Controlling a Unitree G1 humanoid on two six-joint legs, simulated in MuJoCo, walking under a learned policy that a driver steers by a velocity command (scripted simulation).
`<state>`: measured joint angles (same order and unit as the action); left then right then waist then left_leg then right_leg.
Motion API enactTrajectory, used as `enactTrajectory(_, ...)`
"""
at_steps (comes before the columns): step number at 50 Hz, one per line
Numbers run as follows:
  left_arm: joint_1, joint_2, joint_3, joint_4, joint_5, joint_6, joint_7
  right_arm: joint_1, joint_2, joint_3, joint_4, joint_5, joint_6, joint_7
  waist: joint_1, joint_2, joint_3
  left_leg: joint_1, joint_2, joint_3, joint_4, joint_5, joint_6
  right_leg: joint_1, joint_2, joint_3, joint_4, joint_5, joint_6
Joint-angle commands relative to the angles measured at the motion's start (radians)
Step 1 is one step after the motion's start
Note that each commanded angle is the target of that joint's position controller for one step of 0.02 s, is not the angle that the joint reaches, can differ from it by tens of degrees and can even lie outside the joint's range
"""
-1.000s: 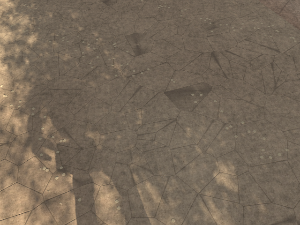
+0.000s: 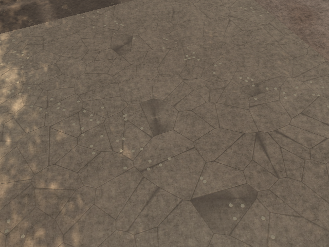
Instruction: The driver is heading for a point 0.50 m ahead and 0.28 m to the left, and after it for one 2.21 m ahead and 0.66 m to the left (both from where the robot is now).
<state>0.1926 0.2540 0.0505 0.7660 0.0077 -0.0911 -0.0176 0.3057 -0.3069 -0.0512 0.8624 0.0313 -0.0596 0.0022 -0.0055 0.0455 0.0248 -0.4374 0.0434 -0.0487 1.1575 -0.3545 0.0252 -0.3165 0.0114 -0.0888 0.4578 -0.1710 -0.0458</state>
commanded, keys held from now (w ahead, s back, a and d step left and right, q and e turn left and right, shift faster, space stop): w+q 0.44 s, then q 0.56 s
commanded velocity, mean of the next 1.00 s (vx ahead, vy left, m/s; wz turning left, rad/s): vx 0.33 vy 0.00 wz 0.54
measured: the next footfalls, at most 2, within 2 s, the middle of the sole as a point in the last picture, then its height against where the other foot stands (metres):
left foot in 0.40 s outside the picture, level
right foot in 0.84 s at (162, 214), level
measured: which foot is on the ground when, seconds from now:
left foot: up 0.00-0.38, down 0.40-0.84, up 0.86-1.00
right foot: down 0.00-0.40, up 0.42-0.82, down 0.84-1.00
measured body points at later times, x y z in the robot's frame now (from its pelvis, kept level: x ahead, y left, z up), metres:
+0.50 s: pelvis +0.27 +0.07 -0.01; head +0.31 +0.09 +0.44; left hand +0.28 +0.37 -0.13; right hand +0.49 -0.15 -0.11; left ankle +0.32 +0.15 -0.74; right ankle +0.16 -0.10 -0.63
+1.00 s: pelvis +0.45 +0.09 +0.00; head +0.49 +0.11 +0.44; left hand +0.44 +0.41 -0.09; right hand +0.73 -0.07 -0.11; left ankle +0.33 +0.17 -0.65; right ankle +0.58 +0.05 -0.74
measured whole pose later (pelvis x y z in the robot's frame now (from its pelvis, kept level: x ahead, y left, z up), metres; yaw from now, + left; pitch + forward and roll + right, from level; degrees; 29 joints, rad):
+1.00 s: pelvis +0.45 +0.09 +0.00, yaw +36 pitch +2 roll +0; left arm 0.08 0.25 0.04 0.71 0.02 -0.02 0.02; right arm 0.20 -0.34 -0.09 0.66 0.02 0.06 -0.04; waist -0.01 0.03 0.05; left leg -0.49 -0.06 -0.09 1.18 -0.51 -0.07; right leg -0.39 0.00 -0.02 0.48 -0.12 -0.02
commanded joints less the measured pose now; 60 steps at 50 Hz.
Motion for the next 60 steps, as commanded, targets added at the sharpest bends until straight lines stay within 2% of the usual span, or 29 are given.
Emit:
enactTrajectory(1, 0.023, 0.097, 0.028, -0.021, 0.005, -0.026, 0.004, 0.013, -0.061, -0.026, -0.066, 0.003, 0.011, -0.004, 0.005, -0.143, -0.049, -0.181, 0.092, -0.062, 0.002, 0.090, -0.011, 0.185, -0.277, 0.251, -0.299, 0.085, -0.148)
enactTrajectory(5, 0.032, 0.131, 0.041, 0.016, 0.011, -0.032, 0.016, -0.051, -0.038, -0.027, -0.099, -0.007, 0.029, -0.004, 0.002, -0.103, 0.002, -0.264, 0.092, -0.074, -0.125, 0.240, -0.034, 0.184, -0.269, 0.100, -0.334, 0.219, -0.146)
enactTrajectory(9, 0.046, 0.156, 0.046, 0.035, 0.005, -0.021, 0.029, -0.166, -0.012, -0.017, -0.138, -0.011, 0.019, 0.020, 0.040, -0.090, 0.034, -0.231, 0.077, 0.002, -0.363, 0.418, -0.024, 0.209, -0.240, -0.029, -0.346, 0.245, -0.115)
enactTrajectory(14, 0.122, 0.190, 0.060, 0.077, -0.017, 0.014, 0.034, -0.300, -0.005, -0.009, -0.216, -0.011, 0.020, 0.050, 0.085, -0.078, 0.075, -0.282, 0.056, 0.070, -0.505, 0.352, 0.018, 0.389, -0.298, -0.084, -0.284, 0.349, -0.102)
enactTrajectory(17, 0.096, 0.228, 0.072, 0.073, -0.029, 0.037, 0.042, -0.254, -0.044, -0.030, -0.236, -0.011, 0.026, 0.060, 0.028, -0.125, 0.015, -0.154, -0.021, 0.146, -0.518, 0.204, 0.071, 0.449, -0.306, -0.124, -0.121, 0.765, -0.070)
enactTrajectory(18, 0.084, 0.240, 0.075, 0.069, -0.032, 0.046, 0.046, -0.174, -0.071, -0.047, -0.223, -0.009, 0.029, 0.060, -0.022, -0.139, -0.033, -0.049, -0.061, 0.170, -0.517, 0.159, 0.095, 0.443, -0.299, -0.134, 0.002, 0.899, -0.058)
enactTrajectory(19, 0.062, 0.242, 0.074, 0.064, -0.036, 0.053, 0.049, -0.030, -0.116, -0.075, -0.190, -0.006, 0.031, 0.052, -0.106, -0.125, -0.105, 0.155, -0.102, 0.176, -0.581, 0.201, 0.130, 0.377, -0.267, -0.156, 0.196, 0.902, -0.031)
enactTrajectory(20, 0.068, 0.215, 0.062, 0.051, -0.022, 0.046, 0.051, 0.132, -0.194, -0.111, -0.149, -0.005, 0.040, 0.031, -0.177, -0.046, -0.192, 0.458, -0.047, 0.035, -0.622, 0.225, 0.180, 0.153, -0.224, -0.156, 0.484, 0.641, 0.015)
enactTrajectory(21, 0.168, 0.051, 0.012, -0.002, 0.020, 0.018, 0.033, 0.103, -0.305, -0.124, -0.151, 0.002, 0.034, 0.020, -0.042, 0.229, -0.254, 0.796, 0.215, -0.515, -0.685, 0.131, 0.365, -0.322, -0.014, -0.083, 0.844, -0.346, 0.081)
enactTrajectory(22, 0.082, 0.114, 0.015, -0.017, -0.018, -0.027, 0.017, 0.137, -0.236, -0.101, -0.185, -0.009, 0.018, 0.026, -0.108, 0.118, -0.403, 0.871, 0.297, -0.797, -0.847, -0.010, 0.427, -0.448, 0.026, 0.163, 0.967, -0.435, 0.070)
enactTrajectory(23, -0.032, 0.169, 0.030, -0.051, -0.056, -0.050, 0.010, 0.086, -0.181, -0.085, -0.186, -0.023, 0.005, 0.029, -0.124, 0.062, -0.255, 0.773, 0.274, -0.646, -0.868, 0.151, 0.366, -0.521, -0.024, 0.181, 0.952, -0.346, 0.048)
enactTrajectory(24, -0.043, 0.160, 0.026, -0.055, -0.045, -0.059, 0.016, 0.013, -0.153, -0.076, -0.197, -0.020, -0.002, 0.028, -0.073, -0.010, -0.165, 0.619, 0.229, -0.497, -0.847, 0.353, 0.327, -0.480, -0.067, 0.177, 0.869, -0.264, 0.040)
enactTrajectory(25, -0.034, 0.167, 0.033, -0.038, -0.015, -0.055, 0.026, -0.061, -0.121, -0.067, -0.213, -0.019, -0.002, 0.025, -0.028, -0.046, -0.107, 0.472, 0.189, -0.378, -0.835, 0.551, 0.295, -0.410, -0.098, 0.169, 0.792, -0.230, 0.052)
enactTrajectory(27, 0.001, 0.176, 0.044, -0.037, 0.002, -0.024, 0.030, -0.110, -0.101, -0.058, -0.240, -0.032, 0.004, 0.014, 0.025, -0.034, -0.091, 0.305, 0.146, -0.275, -0.849, 0.754, 0.277, -0.282, -0.113, 0.166, 0.720, -0.201, 0.076)
enactTrajectory(30, -0.007, 0.119, 0.029, -0.051, 0.010, 0.009, 0.037, -0.098, -0.148, -0.072, -0.235, -0.029, 0.011, -0.006, 0.038, -0.019, -0.092, 0.200, 0.094, -0.180, -0.843, 0.905, 0.261, -0.238, -0.071, 0.129, 0.536, -0.116, 0.118)
enactTrajectory(33, -0.082, 0.098, 0.016, -0.069, 0.007, 0.017, 0.034, -0.082, -0.153, -0.076, -0.228, -0.012, 0.040, -0.028, 0.010, 0.034, -0.129, 0.172, 0.032, -0.137, -0.800, 0.833, 0.198, -0.168, -0.016, 0.120, 0.322, 0.074, 0.132)
enactTrajectory(37, -0.172, 0.119, 0.020, -0.099, -0.005, 0.023, 0.019, -0.051, -0.145, -0.074, -0.221, -0.012, 0.069, -0.040, -0.028, 0.063, -0.136, 0.219, 0.045, -0.235, -0.740, 0.643, 0.156, -0.138, 0.021, 0.154, 0.158, 0.138, 0.128)
enactTrajectory(40, -0.147, 0.155, 0.037, -0.101, 0.000, 0.012, 0.014, -0.083, -0.128, -0.069, -0.238, -0.014, 0.075, -0.045, 0.000, 0.089, -0.120, 0.273, 0.052, -0.350, -0.655, 0.531, 0.137, -0.105, 0.023, 0.186, 0.047, 0.086, 0.096)
enactTrajectory(41, -0.108, 0.157, 0.042, -0.094, 0.003, 0.003, 0.015, -0.112, -0.119, -0.065, -0.250, -0.012, 0.074, -0.046, 0.032, 0.091, -0.121, 0.263, 0.023, -0.356, -0.602, 0.481, 0.113, -0.034, 0.010, 0.176, -0.042, 0.177, 0.073)
enactTrajectory(42, -0.067, 0.195, 0.050, -0.094, 0.018, -0.004, 0.022, -0.108, -0.080, -0.052, -0.267, -0.021, 0.069, -0.044, 0.039, 0.035, -0.174, 0.209, -0.035, -0.318, -0.477, 0.364, 0.073, 0.117, -0.098, 0.244, -0.062, 0.375, 0.024)
enactTrajectory(43, -0.050, 0.245, 0.055, -0.106, 0.039, 0.004, 0.034, -0.011, -0.026, -0.037, -0.272, -0.040, 0.064, -0.042, -0.013, -0.174, -0.245, 0.025, -0.157, -0.193, -0.255, -0.131, 0.010, 0.347, -0.316, 0.449, -0.015, 0.800, -0.095)
enactTrajectory(44, 0.006, 0.234, 0.059, -0.079, 0.035, 0.025, 0.033, 0.097, -0.073, -0.042, -0.271, -0.021, 0.066, -0.037, -0.039, -0.362, -0.329, -0.134, -0.179, -0.123, -0.043, -0.408, -0.039, 0.447, -0.501, 0.729, -0.047, 0.748, -0.268)
enactTrajectory(45, -0.032, 0.176, 0.046, -0.107, 0.011, 0.033, 0.033, 0.097, -0.162, -0.066, -0.239, -0.015, 0.076, -0.036, -0.023, -0.236, -0.282, -0.171, -0.116, -0.139, 0.079, -0.338, -0.074, 0.394, -0.454, 0.691, -0.064, 0.561, -0.263)
enactTrajectory(46, -0.059, 0.134, 0.034, -0.117, 0.011, 0.044, 0.036, 0.018, -0.187, -0.078, -0.237, -0.010, 0.093, -0.039, -0.002, -0.164, -0.212, -0.194, -0.089, -0.106, 0.130, -0.259, -0.094, 0.328, -0.380, 0.538, -0.061, 0.441, -0.211)
enactTrajectory(47, -0.092, 0.124, 0.028, -0.124, 0.012, 0.055, 0.037, -0.012, -0.175, -0.079, -0.238, -0.009, 0.112, -0.044, -0.005, -0.128, -0.166, -0.191, -0.070, -0.088, 0.133, -0.205, -0.106, 0.248, -0.325, 0.448, -0.086, 0.336, -0.180)
enactTrajectory(49, -0.135, 0.144, 0.031, -0.122, 0.016, 0.071, 0.045, -0.035, -0.128, -0.069, -0.257, -0.008, 0.129, -0.044, -0.018, -0.160, -0.097, -0.132, -0.046, -0.040, 0.075, -0.119, -0.112, 0.107, -0.255, 0.321, -0.146, 0.216, -0.160)
enactTrajectory(51, -0.129, 0.147, 0.036, -0.114, 0.020, 0.079, 0.052, -0.041, -0.084, -0.057, -0.269, -0.006, 0.127, -0.042, -0.009, -0.200, -0.101, -0.099, -0.043, 0.006, -0.023, -0.092, -0.114, 0.104, -0.235, 0.244, -0.169, 0.219, -0.169)
enactTrajectory(55, -0.126, 0.179, 0.051, -0.107, 0.010, 0.088, 0.056, -0.095, -0.071, -0.044, -0.299, -0.016, 0.118, -0.029, 0.017, -0.206, -0.154, -0.018, 0.004, 0.030, -0.219, -0.045, -0.098, 0.146, -0.291, 0.190, -0.169, 0.255, -0.195)
enactTrajectory(60, -0.131, 0.211, 0.062, -0.090, -0.014, 0.099, 0.047, -0.069, -0.095, -0.055, -0.299, -0.017, 0.123, -0.002, -0.003, -0.216, -0.143, 0.119, -0.008, 0.088, -0.466, 0.035, -0.038, 0.131, -0.318, 0.136, -0.133, 0.156, -0.154)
